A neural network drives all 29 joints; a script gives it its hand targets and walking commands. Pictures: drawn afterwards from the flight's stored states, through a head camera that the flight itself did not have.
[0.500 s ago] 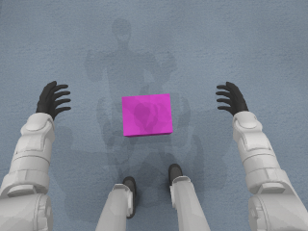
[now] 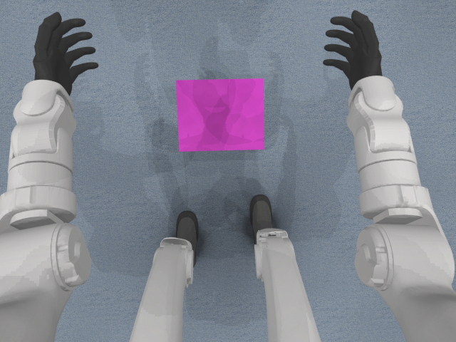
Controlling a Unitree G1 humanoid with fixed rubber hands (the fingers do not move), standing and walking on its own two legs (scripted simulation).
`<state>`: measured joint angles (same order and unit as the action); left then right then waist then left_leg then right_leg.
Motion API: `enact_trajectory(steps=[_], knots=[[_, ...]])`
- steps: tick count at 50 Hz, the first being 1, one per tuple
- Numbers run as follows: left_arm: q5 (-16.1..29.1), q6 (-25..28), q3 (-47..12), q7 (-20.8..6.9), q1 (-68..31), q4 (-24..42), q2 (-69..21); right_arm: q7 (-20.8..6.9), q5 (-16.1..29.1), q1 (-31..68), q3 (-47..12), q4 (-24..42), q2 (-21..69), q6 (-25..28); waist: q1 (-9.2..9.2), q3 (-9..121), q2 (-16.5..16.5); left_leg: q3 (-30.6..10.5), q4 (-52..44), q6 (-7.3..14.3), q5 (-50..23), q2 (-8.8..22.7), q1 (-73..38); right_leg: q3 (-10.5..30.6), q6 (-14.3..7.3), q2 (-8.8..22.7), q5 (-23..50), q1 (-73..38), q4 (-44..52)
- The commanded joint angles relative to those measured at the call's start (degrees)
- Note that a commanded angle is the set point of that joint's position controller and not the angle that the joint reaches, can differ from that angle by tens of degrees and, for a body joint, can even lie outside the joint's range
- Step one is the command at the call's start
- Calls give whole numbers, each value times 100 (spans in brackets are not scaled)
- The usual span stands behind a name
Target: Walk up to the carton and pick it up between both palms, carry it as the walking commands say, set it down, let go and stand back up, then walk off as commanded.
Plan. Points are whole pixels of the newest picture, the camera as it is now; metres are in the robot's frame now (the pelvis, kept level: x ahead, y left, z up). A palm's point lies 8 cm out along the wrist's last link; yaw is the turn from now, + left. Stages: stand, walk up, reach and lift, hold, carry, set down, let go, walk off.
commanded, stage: reach and lift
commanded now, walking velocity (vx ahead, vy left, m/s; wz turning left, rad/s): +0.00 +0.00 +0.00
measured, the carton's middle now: (220, 118) +0.46 +0.00 -0.58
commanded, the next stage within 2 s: none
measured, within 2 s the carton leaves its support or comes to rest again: neither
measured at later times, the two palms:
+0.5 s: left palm (114, 108) +0.47 +0.21 -0.32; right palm (302, 104) +0.47 -0.17 -0.33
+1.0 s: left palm (133, 116) +0.46 +0.22 -0.45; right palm (290, 110) +0.47 -0.18 -0.47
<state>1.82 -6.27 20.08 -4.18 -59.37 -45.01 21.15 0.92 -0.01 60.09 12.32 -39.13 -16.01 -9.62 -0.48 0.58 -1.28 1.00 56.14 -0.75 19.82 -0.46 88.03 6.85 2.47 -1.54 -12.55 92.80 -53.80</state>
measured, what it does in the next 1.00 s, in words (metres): lowers itself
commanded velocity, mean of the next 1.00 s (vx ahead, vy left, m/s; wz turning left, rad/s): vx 0.00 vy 0.00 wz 0.00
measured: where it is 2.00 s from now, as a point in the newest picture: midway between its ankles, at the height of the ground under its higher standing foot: (225, 242)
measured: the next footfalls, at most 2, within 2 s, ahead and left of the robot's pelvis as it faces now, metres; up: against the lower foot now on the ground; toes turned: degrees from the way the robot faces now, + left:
none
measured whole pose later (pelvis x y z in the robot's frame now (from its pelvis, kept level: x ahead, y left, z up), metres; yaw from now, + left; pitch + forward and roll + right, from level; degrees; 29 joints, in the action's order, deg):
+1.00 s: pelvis -0.09 -0.01 -0.25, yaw +5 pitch +35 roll +4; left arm 13.9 -8.5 5.4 6.4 -89.2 -61.4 25.3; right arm 7.6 5.0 88.2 13.7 -62.1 -22.5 -7.2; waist -1.1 -30.0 -1.3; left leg 0.7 118.2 -2.4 33.9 -3.9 119.8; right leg 6.8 3.3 -1.9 -25.7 125.2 -115.7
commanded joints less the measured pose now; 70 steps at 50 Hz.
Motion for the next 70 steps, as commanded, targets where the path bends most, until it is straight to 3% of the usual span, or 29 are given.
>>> enact_trajectory(steps=[1,4,6,10,12,14,16,17,19,22,25,28,29,30,31,34,36,40,41,43,44,50,54,55,56,58,60,70], knots=[[-146,264,234,-110,-1344,940,215,-106,-223,991,863,488,-184,358,250,7549,317,-161,486,-190,-4396,-182,-2743,-619,-197,-89,3856,-4028,-1015],[-156,298,317,-81,-1351,786,93,-96,-252,1220,845,506,-194,516,311,7542,441,-229,920,-289,-4666,-130,-2965,-664,-206,-144,3551,-2963,-1206],[-162,279,394,-64,-1356,262,175,-39,-312,1363,791,195,-164,526,352,6943,113,-103,1060,-296,-3729,-172,-1890,-691,-123,-139,3107,-2874,-1492],[-250,262,449,3,-1803,-31,461,62,-288,1805,690,-131,-72,409,539,6208,-286,188,1323,-237,-1764,-302,-203,-751,14,-135,1893,-2805,-2015],[-143,250,327,36,-1979,17,406,119,-271,1976,786,-53,-190,405,383,6349,-292,181,1678,-211,-1864,-313,102,-720,-5,-164,2133,-2722,-2353],[-7,235,285,120,-2269,246,711,224,-131,2243,720,170,-378,367,351,7033,-362,210,2062,-225,-1921,-372,128,-684,15,-172,2374,-2957,-2700],[140,129,50,229,-2705,458,838,326,-17,2586,763,284,-743,308,202,7492,-147,257,2375,-262,-1656,-401,-142,-795,34,-164,1915,-2791,-2948],[233,77,-45,283,-2944,651,1005,394,79,2759,683,479,-815,264,165,7824,-264,278,2510,-240,-1458,-423,-306,-872,49,-166,1692,-2881,-3074],[347,-62,-220,397,-3382,856,1296,522,207,3164,671,688,-1156,150,118,8142,-105,346,2778,-224,-935,-451,-392,-969,31,-162,1091,-2824,-3297],[506,-329,-373,572,-4264,778,1603,719,306,3975,539,733,-1597,-106,27,8403,-173,403,3214,-172,-47,-448,-467,-1059,29,-148,-11,-2845,-3601],[683,-566,-486,841,-4803,1123,1999,921,580,4524,393,1131,-2018,-321,55,9865,24,424,3650,-179,-48,-405,-1440,-1158,1,-165,-58,-3434,-4067],[954,-926,-769,1056,-5095,921,2310,1052,1047,4914,21,820,-2218,-661,32,10638,118,365,3977,-182,87,-282,-2214,-1250,-40,-160,-322,-3866,-4450],[1120,-983,-1048,1085,-5078,609,2014,1030,1117,5031,-106,509,-2229,-692,-61,10338,221,377,4183,-217,-102,-281,-2098,-1301,-63,-155,-80,-3715,-4712],[1232,-908,-1060,1147,-5139,1138,1993,1057,1174,5032,-160,966,-2310,-610,-61,10646,242,382,4426,-245,-694,-322,-2097,-1229,-78,-150,703,-4036,-4949],[1236,-870,-1000,1205,-5153,1373,2195,1078,1190,5106,-182,1244,-2423,-557,16,10692,98,299,4490,-244,-782,-299,-2019,-1204,-87,-123,775,-3978,-5075],[1375,-741,-1276,1252,-5397,943,2085,990,1357,5240,-287,653,-2282,-416,-31,9139,82,282,4565,-149,31,-156,-1180,-1224,-137,1,-60,-2863,-5259],[1274,-647,-1234,1206,-5212,62,1913,891,1282,4958,-354,-274,-2076,-301,7,7767,80,264,4626,-146,520,-121,-365,-1175,-149,77,-482,-2194,-5335],[1071,-361,-1285,1090,-4997,-784,1525,716,1144,4738,-420,-1179,-1765,35,21,6664,-6,235,4852,-137,557,-137,471,-1085,-79,142,-416,-1817,-5582],[1084,-275,-1321,1072,-5092,-588,1480,705,1113,4740,-375,-1147,-1814,134,-68,6752,48,210,4957,-163,348,-128,408,-1076,-94,147,-176,-1807,-5681],[1066,-143,-1380,1027,-5018,-916,1388,671,1046,4697,-404,-1536,-1755,265,-115,6381,-16,190,5147,-172,203,-152,739,-1035,-51,142,-23,-1672,-5835],[1120,-98,-1419,995,-5042,-1017,1337,667,977,4715,-316,-1597,-1817,337,-197,6260,9,160,5239,-177,160,-160,821,-1013,-57,164,5,-1541,-5899],[1323,122,-1669,1029,-5272,-643,1456,686,1128,5058,-331,-1178,-1953,604,-253,6868,52,119,5682,-243,-503,-166,609,-1000,-31,208,739,-1812,-6322],[1329,126,-1673,1059,-5216,-778,1510,652,1120,4948,-298,-1422,-2031,621,-312,6462,84,71,5817,-253,-466,-145,640,-1057,-16,279,548,-1407,-6501],[1305,122,-1724,1054,-5237,-1006,1461,626,1117,4895,-241,-1629,-2021,640,-347,6064,189,57,5813,-275,-365,-120,697,-1062,-28,303,349,-1052,-6492],[1318,132,-1896,1039,-5339,-968,1249,589,1107,4823,-114,-1829,-2025,680,-524,5742,387,-11,5787,-284,-347,-111,738,-1080,-75,310,280,-686,-6536],[1241,189,-1959,993,-5426,-1024,1175,505,1093,4797,-14,-2046,-2000,775,-576,5193,643,-86,5850,-305,-372,-103,820,-1020,-114,349,231,-170,-6598],[1248,241,-1964,980,-5453,-1042,1164,491,978,4680,184,-2310,-2152,853,-755,4998,767,-144,5929,-344,-389,-120,886,-1015,-142,361,204,-8,-6629],[1276,309,-1884,900,-5277,-1481,1180,474,1100,4907,-33,-2315,-2050,998,-438,4591,457,-156,6073,-291,-486,-154,1410,-929,-112,345,473,-255,-6695]])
